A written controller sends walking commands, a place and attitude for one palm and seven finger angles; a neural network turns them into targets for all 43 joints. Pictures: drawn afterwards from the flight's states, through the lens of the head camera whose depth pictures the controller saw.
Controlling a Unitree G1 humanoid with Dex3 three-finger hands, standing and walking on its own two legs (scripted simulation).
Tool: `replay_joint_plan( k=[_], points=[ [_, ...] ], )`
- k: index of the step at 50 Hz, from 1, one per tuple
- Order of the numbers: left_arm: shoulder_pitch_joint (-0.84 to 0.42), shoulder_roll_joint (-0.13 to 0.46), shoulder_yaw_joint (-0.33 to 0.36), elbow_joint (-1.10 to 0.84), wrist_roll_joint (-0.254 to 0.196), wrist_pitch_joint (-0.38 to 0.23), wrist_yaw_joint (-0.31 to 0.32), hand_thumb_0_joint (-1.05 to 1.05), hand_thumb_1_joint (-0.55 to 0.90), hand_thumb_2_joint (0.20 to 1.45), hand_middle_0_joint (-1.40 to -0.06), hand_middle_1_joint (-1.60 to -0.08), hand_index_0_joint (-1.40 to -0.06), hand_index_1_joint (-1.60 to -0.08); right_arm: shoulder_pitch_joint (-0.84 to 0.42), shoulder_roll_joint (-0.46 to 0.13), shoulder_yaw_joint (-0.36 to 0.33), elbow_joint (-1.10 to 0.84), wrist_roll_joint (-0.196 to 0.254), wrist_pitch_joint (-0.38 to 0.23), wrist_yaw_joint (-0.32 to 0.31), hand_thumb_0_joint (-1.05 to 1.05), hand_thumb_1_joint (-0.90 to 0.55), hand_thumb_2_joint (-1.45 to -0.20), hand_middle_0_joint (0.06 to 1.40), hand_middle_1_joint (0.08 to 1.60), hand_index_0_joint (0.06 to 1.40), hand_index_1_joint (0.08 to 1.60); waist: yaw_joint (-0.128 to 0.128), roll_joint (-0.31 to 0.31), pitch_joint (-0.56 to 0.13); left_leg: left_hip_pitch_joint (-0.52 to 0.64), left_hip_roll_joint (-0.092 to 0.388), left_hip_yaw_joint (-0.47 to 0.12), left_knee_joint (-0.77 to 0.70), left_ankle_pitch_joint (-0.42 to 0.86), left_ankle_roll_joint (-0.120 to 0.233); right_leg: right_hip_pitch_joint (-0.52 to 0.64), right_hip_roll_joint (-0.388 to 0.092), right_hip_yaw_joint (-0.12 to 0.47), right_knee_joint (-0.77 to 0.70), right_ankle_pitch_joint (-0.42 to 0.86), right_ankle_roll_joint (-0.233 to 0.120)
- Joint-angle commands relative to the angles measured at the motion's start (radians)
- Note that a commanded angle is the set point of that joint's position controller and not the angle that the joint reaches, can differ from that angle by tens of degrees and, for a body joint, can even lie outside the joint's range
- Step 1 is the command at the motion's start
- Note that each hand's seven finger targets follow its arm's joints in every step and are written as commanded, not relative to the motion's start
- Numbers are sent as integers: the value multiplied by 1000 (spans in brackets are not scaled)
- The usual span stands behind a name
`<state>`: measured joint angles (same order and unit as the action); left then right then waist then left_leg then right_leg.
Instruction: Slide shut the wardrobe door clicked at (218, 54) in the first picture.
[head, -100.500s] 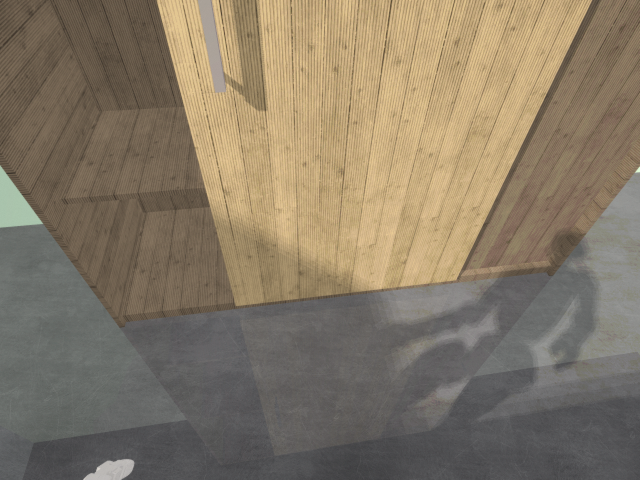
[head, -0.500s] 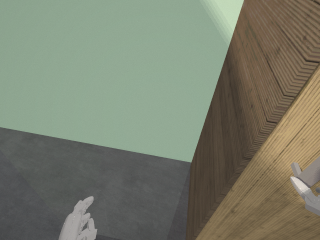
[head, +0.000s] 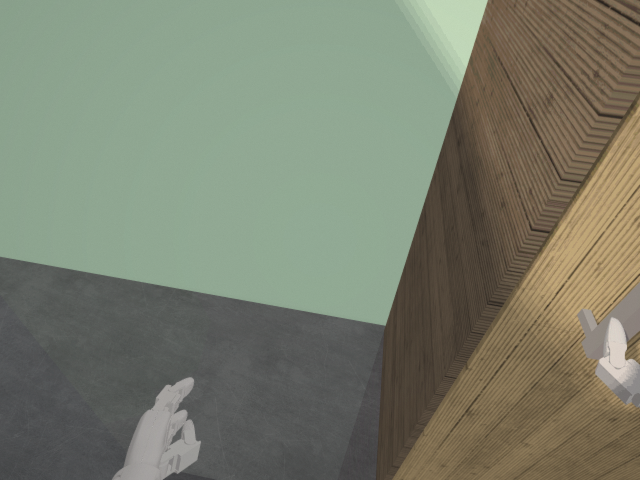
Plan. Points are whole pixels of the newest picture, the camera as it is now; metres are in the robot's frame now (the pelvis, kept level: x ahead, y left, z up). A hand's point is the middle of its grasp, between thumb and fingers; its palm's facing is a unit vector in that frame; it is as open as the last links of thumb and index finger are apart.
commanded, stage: draw the hand back to the body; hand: right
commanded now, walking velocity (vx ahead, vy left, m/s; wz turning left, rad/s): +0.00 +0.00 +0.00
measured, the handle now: out of the picture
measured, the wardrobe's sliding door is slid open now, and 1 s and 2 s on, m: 0.00 0.00 0.00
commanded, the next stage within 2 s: step back with the hand held close in 0.06 s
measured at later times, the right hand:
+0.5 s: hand (623, 372) +0.18 -0.28 +0.15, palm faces +0.42 +0.80 -0.43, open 8.1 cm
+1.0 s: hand out of the picture +0.12 -0.30 +0.16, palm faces +0.44 +0.79 -0.43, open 7.4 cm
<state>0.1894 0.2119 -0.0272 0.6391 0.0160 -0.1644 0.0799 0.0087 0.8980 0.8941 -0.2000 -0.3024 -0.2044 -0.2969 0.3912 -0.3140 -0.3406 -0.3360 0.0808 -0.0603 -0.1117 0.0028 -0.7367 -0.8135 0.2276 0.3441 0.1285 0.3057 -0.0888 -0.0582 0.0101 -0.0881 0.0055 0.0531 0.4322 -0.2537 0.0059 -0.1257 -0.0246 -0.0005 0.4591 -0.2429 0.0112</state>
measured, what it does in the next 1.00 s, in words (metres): shifts its weight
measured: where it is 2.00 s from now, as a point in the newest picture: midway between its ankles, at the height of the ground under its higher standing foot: outside the picture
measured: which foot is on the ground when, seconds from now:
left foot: down 0.00-0.98, up 1.00-1.00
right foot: down 0.00-1.00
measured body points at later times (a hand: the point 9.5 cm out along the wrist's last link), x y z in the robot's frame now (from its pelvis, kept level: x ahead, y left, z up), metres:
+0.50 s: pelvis -0.03 -0.02 +0.00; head -0.01 -0.02 +0.45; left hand +0.16 +0.21 -0.08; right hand +0.15 -0.32 +0.18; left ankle -0.01 +0.11 -0.74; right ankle +0.01 -0.13 -0.74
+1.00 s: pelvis -0.10 -0.05 -0.02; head -0.08 -0.06 +0.43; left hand +0.04 +0.21 -0.10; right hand +0.09 -0.34 +0.18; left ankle -0.01 +0.11 -0.74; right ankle +0.01 -0.13 -0.74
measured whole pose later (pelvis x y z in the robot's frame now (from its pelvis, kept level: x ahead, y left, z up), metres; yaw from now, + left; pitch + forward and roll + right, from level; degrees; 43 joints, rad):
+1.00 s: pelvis -0.10 -0.05 -0.02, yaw +1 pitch +0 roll +2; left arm 0.26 0.23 0.00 0.60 0.01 -0.12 0.07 0.01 0.90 0.89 -0.20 -0.30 -0.20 -0.30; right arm 0.48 -0.38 -0.44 -0.49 0.01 -0.26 -0.16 0.01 -0.89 -0.90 0.22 0.31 0.21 0.30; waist 0.00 0.00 0.03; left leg -0.44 0.02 0.00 0.62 -0.24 -0.03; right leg -0.48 0.00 -0.03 0.67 -0.23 -0.05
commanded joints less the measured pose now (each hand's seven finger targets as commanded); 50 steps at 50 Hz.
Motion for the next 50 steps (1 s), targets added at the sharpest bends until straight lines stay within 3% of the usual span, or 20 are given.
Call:
replay_joint_plan(
  k=[1, 3, 8, 9, 10, 11, 12, 13, 15, 19, 25, 32, 35, 38, 41, 44, 45, 47, 49, 50],
  points=[
    [-147, 105, 42, -165, -5, -64, 13, 0, 900, 900, -200, -300, -200, -300, -125, -210, -88, -230, -5, -87, -7, 0, -900, -900, 200, 300, 200, 300, 8, 20, -28, -53, 15, -37, -120, 50, -2, -2, 10, -22, -82, 70, -38],
    [-145, 107, 45, -161, -5, -67, 11, 0, 900, 900, -200, -300, -200, -300, -132, -209, -88, -244, -10, -93, -8, 0, -900, -900, 200, 300, 200, 300, 7, -14, -37, -49, 13, -36, -118, 54, 1, 5, 12, -23, -83, 75, -36],
    [-137, 111, 50, -157, -6, -72, 12, 0, 900, 900, -200, -300, -200, -300, -129, -208, -87, -241, -14, -98, -12, 0, -900, -900, 200, 300, 200, 300, 10, -5, -37, -52, 10, -33, -116, 55, 1, 11, 11, -23, -88, 77, -36],
    [-135, 114, 53, -155, -4, -75, 12, 0, 900, 900, -200, -300, -200, -300, -140, -227, -106, -252, -15, -101, -17, 0, -900, -900, 200, 300, 200, 300, 9, 3, -60, -39, 10, -31, -108, 79, 1, 16, 12, -23, -86, 95, -37],
    [-111, 121, 24, -212, -20, -52, 5, 0, 900, 900, -200, -300, -200, -300, -329, -380, -258, -330, -30, -158, -34, 0, -900, -900, 200, 300, 200, 300, 42, -55, 73, -134, 54, -129, -166, 88, 2, -72, 5, -10, -72, 14, -45],
    [-118, 115, 38, -165, -9, -38, 2, 0, 900, 900, -200, -300, -200, -300, -200, -280, -184, -252, -24, -170, -19, 0, -900, -900, 200, 300, 200, 300, 50, 72, 14, -154, 79, -143, -180, 99, 3, -64, 3, -4, -25, 25, -49],
    [-104, 117, 45, -170, -7, -23, -3, 0, 900, 900, -200, -300, -200, -300, -93, -232, -144, -207, -27, -163, -11, 0, -900, -900, 200, 300, 200, 300, 53, 142, -3, -179, 96, -161, -179, 133, 6, -44, 5, -9, 14, 56, -50],
    [-95, 120, 50, -177, -4, -10, -8, 0, 900, 900, -200, -300, -200, -300, -80, -217, -123, -238, -32, -166, -8, 0, -900, -900, 200, 300, 200, 300, 57, 140, -39, -171, 111, -157, -156, 183, 10, -39, 0, -12, 25, 84, -46],
    [-91, 131, 60, -190, -2, 5, -4, 0, 900, 900, -200, -300, -200, -300, -83, -240, -139, -291, -37, -181, -16, 0, -900, -900, 200, 300, 200, 300, 61, 51, -100, -145, 111, -131, -90, 270, 7, -29, -15, -12, 11, 163, -40],
    [-82, 136, 71, -218, -8, 25, -1, 0, 900, 900, -200, -300, -200, -300, -24, -245, -159, -315, -39, -191, -32, 0, -900, -900, 200, 300, 200, 300, 61, 0, -172, -101, 63, -99, 9, 364, -18, -32, -56, 10, -30, 313, -45],
    [-78, 140, 74, -247, -12, 45, 1, 0, 900, 900, -200, -300, -200, -300, 29, -260, -190, -333, -41, -197, -39, 0, -900, -900, 200, 300, 200, 300, 58, -8, -180, -39, 38, -88, 84, 298, -24, -188, -90, 56, -71, 213, -58],
    [-66, 142, 73, -275, -20, 27, -7, 0, 900, 900, -200, -300, -200, -300, 81, -246, -215, -364, -56, -220, -44, 0, -900, -900, 200, 300, 200, 300, 68, -62, -113, 26, 19, -103, 172, 159, -23, -487, -113, 94, -133, -249, -95],
    [-50, 150, 77, -271, -18, 12, -4, 0, 900, 900, -200, -300, -200, -300, 65, -257, -232, -378, -64, -236, -46, 0, -900, -900, 200, 300, 200, 300, 71, -50, -104, 24, 11, -110, 184, 90, -21, -555, -117, 116, -133, -359, -103],
    [-29, 144, 78, -259, -15, 1, -3, 0, 900, 900, -200, -300, -200, -300, 58, -250, -231, -349, -70, -246, -50, 0, -900, -900, 200, 300, 200, 300, 76, -6, -83, -56, 37, -152, 129, -12, -4, -541, -88, 92, -71, -389, -92],
    [-17, 137, 77, -238, -13, -6, -2, 0, 900, 900, -200, -300, -200, -300, 24, -260, -225, -350, -66, -252, -57, 0, -900, -900, 200, 300, 200, 300, 83, 55, -60, -231, 87, -212, 6, -178, 28, -426, -37, 61, 28, -350, -62],
    [-2, 132, 70, -204, -13, -8, -4, 0, 900, 900, -200, -300, -200, -300, 16, -265, -212, -347, -60, -256, -68, 0, -900, -900, 200, 300, 200, 300, 92, 94, -77, -377, 131, -215, -46, -218, 51, -275, -6, 51, 126, -261, -39],
    [-11, 137, 71, -199, -12, -9, -3, 0, 900, 900, -200, -300, -200, -300, 11, -277, -219, -358, -59, -258, -71, 0, -900, -900, 200, 300, 200, 300, 92, 68, -86, -391, 127, -206, -41, -216, 48, -255, -9, 57, 122, -256, -40],
    [-13, 141, 68, -204, -14, -10, -1, 0, 900, 900, -200, -300, -200, -300, 25, -270, -217, -364, -59, -258, -74, 0, -900, -900, 200, 300, 200, 300, 92, 11, -79, -336, 79, -153, 36, -205, 20, -324, -47, 116, 13, -311, -56],
    [-33, 157, 73, -221, -15, -23, 4, 0, 900, 900, -200, -300, -200, -300, 40, -268, -249, -374, -68, -263, -74, 0, -900, -900, 200, 300, 200, 300, 80, -168, -93, -101, -37, -58, 319, -111, -25, -554, -193, 286, -250, -493, -117],
    [-48, 150, 78, -232, -16, -27, 6, 0, 900, 900, -200, -300, -200, -300, 30, -282, -265, -382, -68, -269, -73, 0, -900, -900, 200, 300, 200, 300, 69, -200, -116, -13, -66, -47, 448, -56, -31, -616, -258, 358, -300, -466, -151]
  ],
)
